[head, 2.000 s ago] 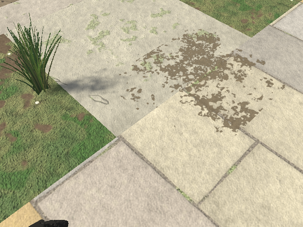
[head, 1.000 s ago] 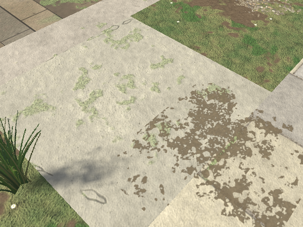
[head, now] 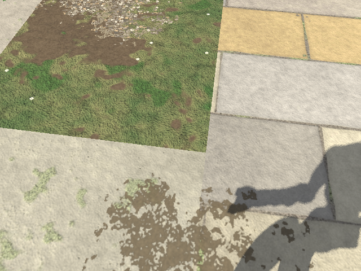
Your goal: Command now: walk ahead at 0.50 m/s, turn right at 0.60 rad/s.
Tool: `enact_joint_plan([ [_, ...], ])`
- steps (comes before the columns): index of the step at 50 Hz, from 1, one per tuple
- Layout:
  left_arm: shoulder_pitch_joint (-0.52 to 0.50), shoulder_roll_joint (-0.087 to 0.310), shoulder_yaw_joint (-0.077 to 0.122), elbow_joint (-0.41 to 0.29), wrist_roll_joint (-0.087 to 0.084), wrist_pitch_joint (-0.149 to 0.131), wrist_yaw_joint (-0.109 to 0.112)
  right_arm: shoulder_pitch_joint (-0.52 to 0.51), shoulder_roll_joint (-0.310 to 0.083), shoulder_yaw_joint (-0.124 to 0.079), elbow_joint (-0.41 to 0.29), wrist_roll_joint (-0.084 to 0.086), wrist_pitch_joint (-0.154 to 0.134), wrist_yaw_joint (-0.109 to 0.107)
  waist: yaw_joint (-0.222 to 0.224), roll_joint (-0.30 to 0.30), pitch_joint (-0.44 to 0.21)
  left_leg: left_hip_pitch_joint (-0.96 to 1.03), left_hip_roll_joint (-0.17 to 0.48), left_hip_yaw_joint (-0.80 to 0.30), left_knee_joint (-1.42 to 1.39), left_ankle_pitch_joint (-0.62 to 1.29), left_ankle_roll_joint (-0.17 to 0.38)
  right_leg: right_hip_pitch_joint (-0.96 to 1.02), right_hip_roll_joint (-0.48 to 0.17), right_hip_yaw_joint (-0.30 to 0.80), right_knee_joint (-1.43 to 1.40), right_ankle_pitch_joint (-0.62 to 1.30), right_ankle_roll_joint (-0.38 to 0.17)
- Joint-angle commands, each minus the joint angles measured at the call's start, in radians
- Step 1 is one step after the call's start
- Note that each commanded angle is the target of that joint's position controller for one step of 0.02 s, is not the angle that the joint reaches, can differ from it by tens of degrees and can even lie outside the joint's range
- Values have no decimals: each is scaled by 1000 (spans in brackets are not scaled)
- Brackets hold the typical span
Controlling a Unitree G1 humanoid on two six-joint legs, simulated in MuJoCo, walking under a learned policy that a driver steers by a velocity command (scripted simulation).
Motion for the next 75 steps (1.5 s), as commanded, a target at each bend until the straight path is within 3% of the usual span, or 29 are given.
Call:
enact_joint_plan([
  [1,-35,26,1,-77,1,-15,-12,-71,-163,-38,-62,3,-13,-6,16,120,-2,61,276,-134,-166,239,156,-68,-35,14,-123,143,5],
  [8,-207,19,-6,-138,-2,-24,-54,-4,-220,-52,-17,30,21,-10,-27,116,54,177,303,14,-120,369,105,7,8,-95,-397,176,-52],
  [10,-163,55,13,-140,6,-18,-56,-12,-252,-63,-18,41,32,-15,20,146,8,216,305,55,6,694,85,114,67,-148,-418,71,-94],
  [12,87,124,58,-76,7,-11,-43,-11,-242,-56,-16,47,43,-21,165,120,-133,110,266,98,343,839,49,494,148,-168,-504,113,-161],
  [13,243,188,81,-37,5,-3,-21,20,-173,-25,-24,14,36,-19,221,-12,-231,-154,224,96,645,448,13,819,8,53,-514,128,-217],
  [14,198,279,78,-47,3,-17,-18,131,-49,21,-63,-7,11,2,88,-241,-358,-533,38,-18,973,-391,-33,1074,-261,618,-638,-55,-396],
  [15,225,175,52,-58,8,-30,-25,22,-163,-4,-46,40,-11,13,180,-84,-403,-610,57,-182,1065,-370,-20,1049,-292,683,-740,-136,-380],
  [16,179,147,38,-43,20,-43,-29,-76,-193,-14,-80,71,-20,16,180,-58,-242,-666,94,-171,1055,-286,-3,921,-263,512,-748,-35,-330],
  [20,15,60,10,-27,35,-75,-26,-19,-153,-13,-33,39,16,7,49,-24,-92,-472,192,-191,871,-63,-20,546,-152,174,-841,217,-255],
  [25,34,68,15,34,47,-104,-10,-75,-104,-11,-39,35,48,-1,52,6,-6,-566,155,-236,698,137,-58,522,-125,-32,-914,340,-220],
  [34,115,103,26,120,25,-74,13,-287,-50,15,-134,27,30,51,138,25,73,-621,104,-114,311,279,-3,750,-165,-200,-882,474,-159],
  [39,77,163,39,116,17,-29,40,-133,-131,-26,-154,30,42,66,13,-56,-77,-343,-31,8,305,33,94,812,-172,-254,-515,1122,-109],
  [40,52,163,36,111,11,-28,45,21,-185,-56,-124,30,44,53,-79,-31,-153,-103,-58,-14,228,97,135,704,-136,-273,-300,1053,-79],
  [41,78,114,16,95,32,-43,44,147,-272,-81,-106,30,56,28,-113,112,-253,201,106,-274,214,145,203,449,-71,-272,16,602,-37],
  [42,159,-2,-21,55,42,-75,21,96,-314,-86,-132,35,49,26,0,327,-359,518,341,-861,94,14,424,17,174,-125,381,-317,30],
  [43,61,87,-7,46,12,-117,-2,118,-235,-62,-139,29,44,29,-78,183,-406,546,342,-898,8,-61,396,-91,122,71,423,-314,-2],
  [44,-22,107,-5,13,-21,-135,-11,87,-191,-52,-141,25,37,26,-75,128,-268,435,310,-745,-5,-41,348,-132,75,61,365,-239,-25],
  [45,-44,89,-9,7,-8,-143,-7,25,-175,-46,-147,27,31,28,-19,25,-147,264,265,-636,-18,62,313,-112,33,44,254,-177,-28],
  [46,-46,101,-1,15,22,-138,1,-31,-138,-36,-158,27,29,25,16,18,-104,153,231,-557,-30,163,294,-57,1,37,160,-143,-18],
  [50,-7,68,-5,14,41,-96,4,-67,-157,-38,-182,18,28,4,72,71,-53,-78,173,-437,-88,351,294,56,-14,-1,-18,-75,48],
  [57,-231,39,-24,-38,21,-104,-9,29,-193,-51,-152,34,56,-20,-23,139,-49,-141,101,-392,-27,154,189,202,84,-21,-481,304,77],
  [62,-110,108,15,-13,15,-127,-16,14,-159,-45,-160,30,63,-23,68,183,-76,-61,125,-517,153,93,129,372,81,0,-596,184,-5],
  [63,-2,142,30,1,30,-133,-9,14,-110,-27,-171,23,59,-19,121,148,-162,-112,73,-467,325,84,94,556,3,60,-592,153,-52],
  [64,121,223,49,13,54,-131,-2,102,-38,-5,-195,26,53,-18,121,-59,-314,-364,-49,-336,657,-159,26,898,-221,374,-622,18,-169],
  [65,180,229,56,47,38,-116,-13,154,-65,0,-214,45,46,-18,106,-300,-355,-603,-53,-278,891,-408,-1,993,-350,756,-737,-277,-263],
  [66,128,140,32,26,26,-112,-12,105,-159,-23,-194,50,50,-19,127,-156,-225,-676,6,-302,990,-324,-10,896,-316,683,-773,-416,-230],
  [68,41,83,11,23,33,-98,-5,-18,-171,-31,-217,28,60,-18,116,-38,-69,-652,67,-249,971,-181,-17,673,-232,398,-786,-184,-178],
  [71,3,49,1,44,35,-102,-1,-16,-120,-31,-224,37,73,-5,75,-80,-22,-565,120,-227,886,-104,-22,537,-164,188,-850,15,-169],
  [75,21,93,17,84,34,-110,1,-75,-85,-20,-250,29,83,-3,78,-29,-6,-619,137,-218,755,-3,-45,561,-184,54,-894,180,-202],
])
